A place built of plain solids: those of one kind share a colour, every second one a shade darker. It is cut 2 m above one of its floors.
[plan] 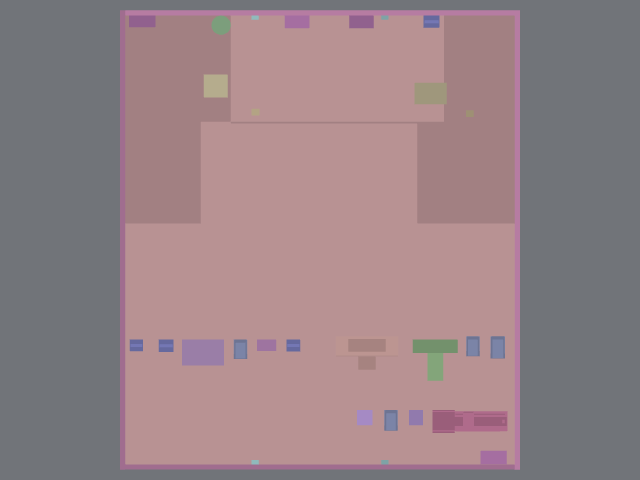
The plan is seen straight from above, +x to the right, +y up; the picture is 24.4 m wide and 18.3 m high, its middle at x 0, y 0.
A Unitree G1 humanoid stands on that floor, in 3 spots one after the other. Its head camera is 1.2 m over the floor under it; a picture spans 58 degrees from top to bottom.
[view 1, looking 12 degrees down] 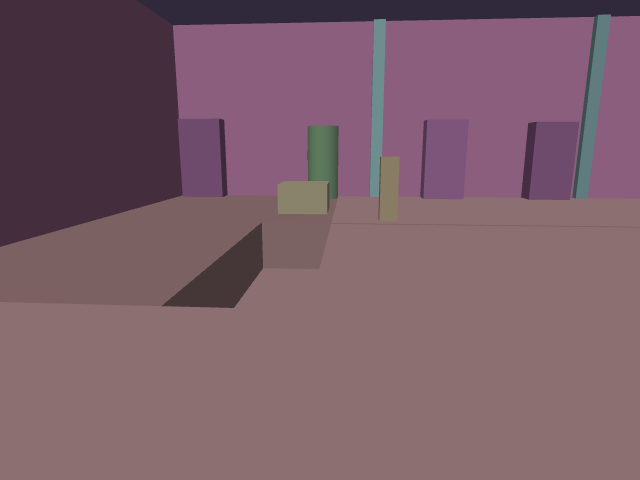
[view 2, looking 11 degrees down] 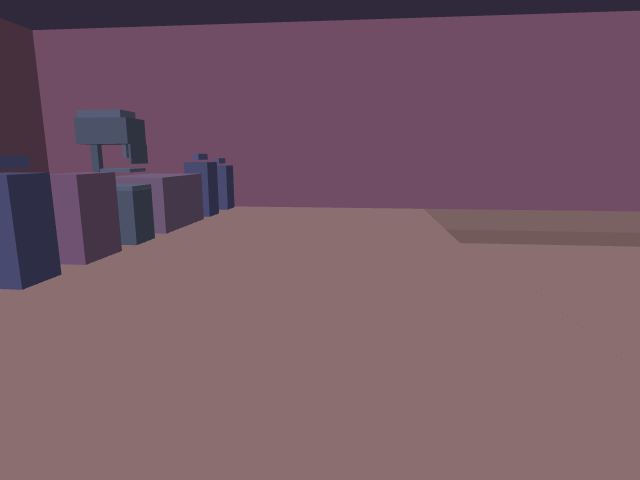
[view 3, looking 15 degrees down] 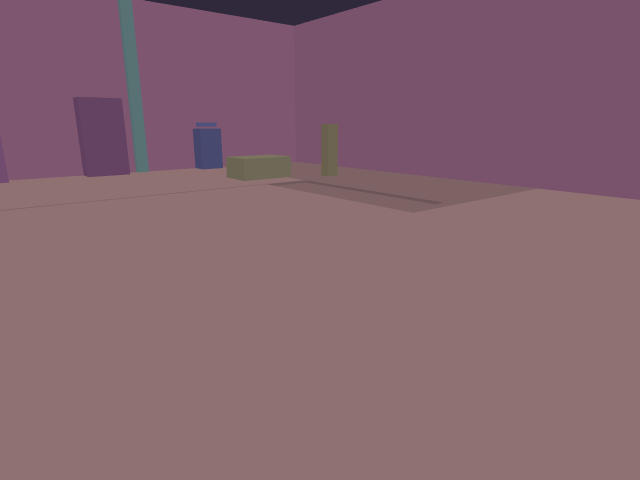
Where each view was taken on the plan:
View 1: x -3.10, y -2.46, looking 94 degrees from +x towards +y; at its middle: floor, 7.14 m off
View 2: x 2.72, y -0.70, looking -174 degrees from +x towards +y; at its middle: floor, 6.29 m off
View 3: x -1.06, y -3.18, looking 51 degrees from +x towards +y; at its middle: floor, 4.64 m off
